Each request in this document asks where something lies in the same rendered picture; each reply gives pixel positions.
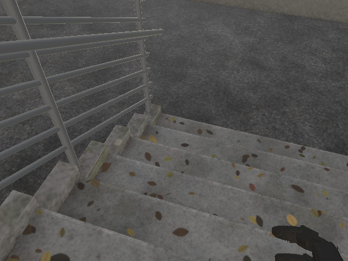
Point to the right robot hand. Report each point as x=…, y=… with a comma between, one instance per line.
x=321, y=249

